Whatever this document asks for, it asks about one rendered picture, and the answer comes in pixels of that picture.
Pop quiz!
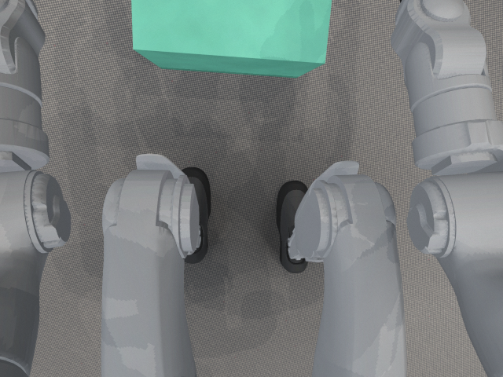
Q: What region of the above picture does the carton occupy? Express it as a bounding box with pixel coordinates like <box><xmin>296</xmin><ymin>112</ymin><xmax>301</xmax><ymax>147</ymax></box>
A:
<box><xmin>131</xmin><ymin>0</ymin><xmax>332</xmax><ymax>78</ymax></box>

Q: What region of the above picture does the robot right forearm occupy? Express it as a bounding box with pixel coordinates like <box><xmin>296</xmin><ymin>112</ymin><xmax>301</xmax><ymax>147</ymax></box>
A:
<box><xmin>391</xmin><ymin>0</ymin><xmax>503</xmax><ymax>176</ymax></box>

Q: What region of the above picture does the robot left foot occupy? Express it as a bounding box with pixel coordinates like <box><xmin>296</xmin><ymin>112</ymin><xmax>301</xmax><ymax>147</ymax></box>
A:
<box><xmin>182</xmin><ymin>167</ymin><xmax>211</xmax><ymax>264</ymax></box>

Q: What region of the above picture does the robot left forearm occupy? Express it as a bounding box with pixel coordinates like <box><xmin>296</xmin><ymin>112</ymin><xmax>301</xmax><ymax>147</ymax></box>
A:
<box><xmin>0</xmin><ymin>0</ymin><xmax>50</xmax><ymax>173</ymax></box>

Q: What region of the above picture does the left robot shin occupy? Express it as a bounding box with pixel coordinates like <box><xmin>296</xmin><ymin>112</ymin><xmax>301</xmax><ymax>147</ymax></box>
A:
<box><xmin>102</xmin><ymin>154</ymin><xmax>201</xmax><ymax>255</ymax></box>

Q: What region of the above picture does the left robot upper arm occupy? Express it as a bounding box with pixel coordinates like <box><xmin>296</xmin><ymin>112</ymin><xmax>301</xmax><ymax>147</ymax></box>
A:
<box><xmin>0</xmin><ymin>170</ymin><xmax>71</xmax><ymax>377</ymax></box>

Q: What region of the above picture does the right robot upper arm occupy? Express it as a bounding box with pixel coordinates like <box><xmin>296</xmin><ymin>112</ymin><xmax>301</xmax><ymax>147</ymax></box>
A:
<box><xmin>406</xmin><ymin>171</ymin><xmax>503</xmax><ymax>377</ymax></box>

